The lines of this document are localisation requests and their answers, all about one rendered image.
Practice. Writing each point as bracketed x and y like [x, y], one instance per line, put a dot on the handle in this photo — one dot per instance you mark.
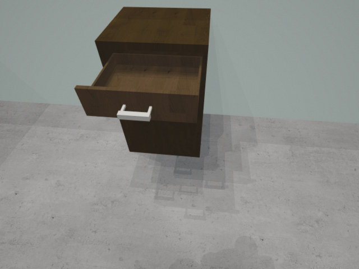
[126, 115]

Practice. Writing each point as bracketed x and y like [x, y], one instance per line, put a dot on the drawer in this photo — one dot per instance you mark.
[168, 83]

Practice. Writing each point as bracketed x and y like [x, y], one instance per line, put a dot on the cabinet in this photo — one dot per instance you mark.
[160, 31]

